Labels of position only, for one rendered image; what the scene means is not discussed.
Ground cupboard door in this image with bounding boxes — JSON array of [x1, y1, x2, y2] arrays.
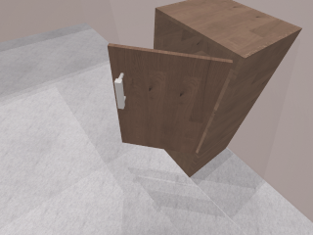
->
[[108, 43, 233, 155]]

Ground handle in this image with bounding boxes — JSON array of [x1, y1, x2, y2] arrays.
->
[[114, 72, 126, 109]]

